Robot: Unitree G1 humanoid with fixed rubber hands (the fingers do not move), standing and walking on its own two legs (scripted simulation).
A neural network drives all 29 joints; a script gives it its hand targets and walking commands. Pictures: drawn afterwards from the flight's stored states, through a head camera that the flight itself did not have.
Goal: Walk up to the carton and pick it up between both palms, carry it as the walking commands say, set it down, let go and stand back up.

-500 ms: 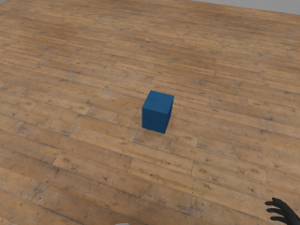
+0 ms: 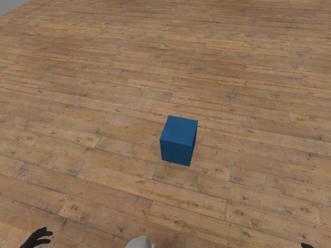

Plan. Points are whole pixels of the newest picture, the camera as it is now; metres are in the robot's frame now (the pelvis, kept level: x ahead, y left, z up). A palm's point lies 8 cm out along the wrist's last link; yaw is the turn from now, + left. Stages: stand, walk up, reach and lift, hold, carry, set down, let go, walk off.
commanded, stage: walk up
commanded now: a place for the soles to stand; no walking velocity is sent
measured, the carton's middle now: (179, 141) +0.86 -0.02 -0.64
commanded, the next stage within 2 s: none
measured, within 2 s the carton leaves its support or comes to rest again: neither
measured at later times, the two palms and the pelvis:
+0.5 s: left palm (56, 180) +0.31 +0.36 -0.07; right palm (304, 217) +0.22 -0.33 -0.09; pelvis +0.18 +0.02 -0.01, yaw -2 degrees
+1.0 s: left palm (73, 144) +0.46 +0.37 -0.09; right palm (280, 162) +0.37 -0.31 -0.07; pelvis +0.33 +0.04 -0.01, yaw -3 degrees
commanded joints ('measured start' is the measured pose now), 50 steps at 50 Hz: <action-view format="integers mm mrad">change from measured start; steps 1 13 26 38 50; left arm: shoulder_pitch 11 99 140 -3 77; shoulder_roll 243 179 266 107 113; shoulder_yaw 60 24 77 2 27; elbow -48 23 -9 -107 34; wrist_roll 7 3 -15 -2 3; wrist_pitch -5 12 -10 30 47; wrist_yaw -6 -4 16 12 21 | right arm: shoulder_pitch -6 30 11 229 -11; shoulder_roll -155 -244 -223 -350 -173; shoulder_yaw -55 -77 -51 -120 -28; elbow -54 -67 -98 -49 -77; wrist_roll -3 5 16 -3 18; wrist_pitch -10 -35 -18 -52 -10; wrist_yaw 17 -29 -42 -33 -65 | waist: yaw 7 -40 58 -141 26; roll -251 135 -138 183 58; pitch -18 -6 -26 -51 -64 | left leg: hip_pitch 40 227 -317 492 28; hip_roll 4 200 29 355 103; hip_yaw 37 -248 -94 -702 -37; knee -144 -598 251 -653 -239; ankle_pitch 74 -67 -79 -442 322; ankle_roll -12 215 28 262 101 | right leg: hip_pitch -50 -317 239 -592 96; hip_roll -210 -58 -359 47 34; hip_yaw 214 112 645 98 56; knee -288 349 -292 564 35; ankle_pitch -239 -110 -316 -340 75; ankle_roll -204 19 -283 -17 -41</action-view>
